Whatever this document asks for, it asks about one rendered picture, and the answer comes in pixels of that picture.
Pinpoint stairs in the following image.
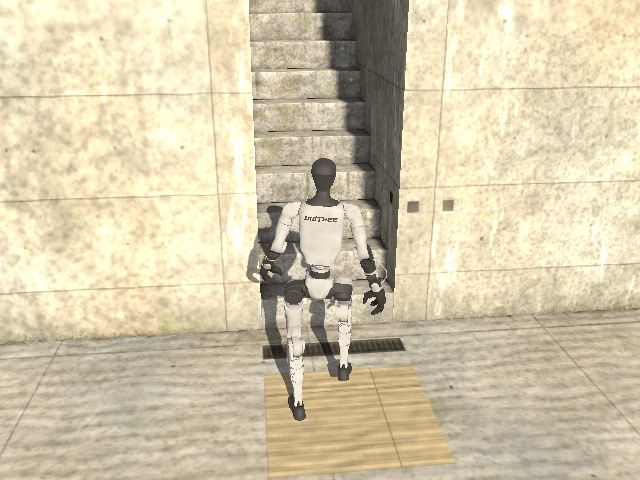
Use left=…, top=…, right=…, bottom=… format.
left=249, top=0, right=394, bottom=329

